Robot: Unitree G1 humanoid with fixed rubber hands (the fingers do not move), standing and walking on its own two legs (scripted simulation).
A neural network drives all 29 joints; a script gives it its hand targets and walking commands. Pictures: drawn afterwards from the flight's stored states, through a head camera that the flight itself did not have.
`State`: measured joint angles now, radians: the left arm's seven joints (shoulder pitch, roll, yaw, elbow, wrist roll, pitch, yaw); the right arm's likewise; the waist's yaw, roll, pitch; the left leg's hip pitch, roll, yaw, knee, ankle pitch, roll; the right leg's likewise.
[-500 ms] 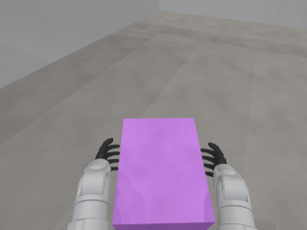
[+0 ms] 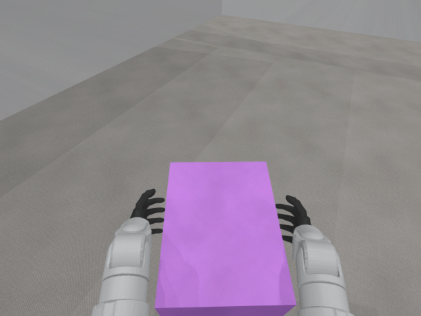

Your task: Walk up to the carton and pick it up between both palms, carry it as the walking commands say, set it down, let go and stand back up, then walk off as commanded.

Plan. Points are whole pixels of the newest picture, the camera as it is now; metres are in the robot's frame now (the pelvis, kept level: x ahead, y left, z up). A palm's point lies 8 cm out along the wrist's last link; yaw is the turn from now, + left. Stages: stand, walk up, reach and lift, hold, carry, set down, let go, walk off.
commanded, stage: reach and lift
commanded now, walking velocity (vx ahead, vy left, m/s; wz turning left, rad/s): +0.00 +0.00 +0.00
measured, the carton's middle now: (219, 240) +0.31 -0.01 -0.03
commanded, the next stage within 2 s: hold in 0.02 s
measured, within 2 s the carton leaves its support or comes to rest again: neither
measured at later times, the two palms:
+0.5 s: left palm (138, 225) +0.29 +0.16 +0.05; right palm (299, 234) +0.28 -0.16 +0.05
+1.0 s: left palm (146, 160) +0.41 +0.16 +0.11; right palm (284, 168) +0.41 -0.14 +0.10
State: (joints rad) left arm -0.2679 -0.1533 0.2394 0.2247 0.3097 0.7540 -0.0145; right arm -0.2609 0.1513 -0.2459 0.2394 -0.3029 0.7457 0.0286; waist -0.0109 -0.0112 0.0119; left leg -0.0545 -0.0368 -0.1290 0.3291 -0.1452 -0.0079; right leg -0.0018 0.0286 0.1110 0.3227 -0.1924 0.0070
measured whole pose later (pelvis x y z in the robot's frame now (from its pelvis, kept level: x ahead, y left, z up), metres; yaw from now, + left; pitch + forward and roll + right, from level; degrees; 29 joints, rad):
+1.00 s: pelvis +0.14 +0.00 -0.01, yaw +2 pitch +5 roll -1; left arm -0.17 -0.14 0.06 -0.38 0.11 1.17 0.23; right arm -0.13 0.13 -0.04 -0.42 -0.10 1.20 -0.22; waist -0.03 0.03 -0.16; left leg -0.13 0.04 0.04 0.39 -0.35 0.00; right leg -0.36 0.01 -0.18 0.41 -0.25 -0.01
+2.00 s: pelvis +0.81 +0.06 -0.03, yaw +7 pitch +3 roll -2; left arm -0.15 -0.13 0.01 -0.44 0.12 1.24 0.22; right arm -0.10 0.13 -0.06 -0.49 -0.10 1.27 -0.21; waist 0.01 0.05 -0.09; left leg 0.00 0.11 0.16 0.68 -0.48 -0.02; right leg -0.48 -0.03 -0.27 0.55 -0.11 -0.09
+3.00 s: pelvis +1.46 +0.15 -0.02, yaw +6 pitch +3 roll -1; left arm -0.14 -0.13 0.02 -0.44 0.11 1.21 0.21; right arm -0.11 0.13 -0.06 -0.49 -0.10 1.24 -0.21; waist 0.00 0.04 -0.05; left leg -0.11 0.09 0.15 0.75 -0.47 -0.04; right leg -0.45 -0.06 -0.27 0.50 -0.10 -0.09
